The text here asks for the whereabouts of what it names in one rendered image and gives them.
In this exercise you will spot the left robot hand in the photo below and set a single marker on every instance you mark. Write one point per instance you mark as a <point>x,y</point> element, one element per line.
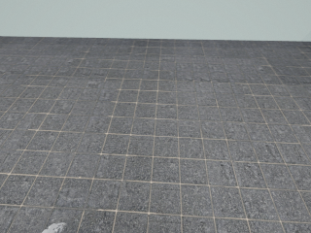
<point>56,228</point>

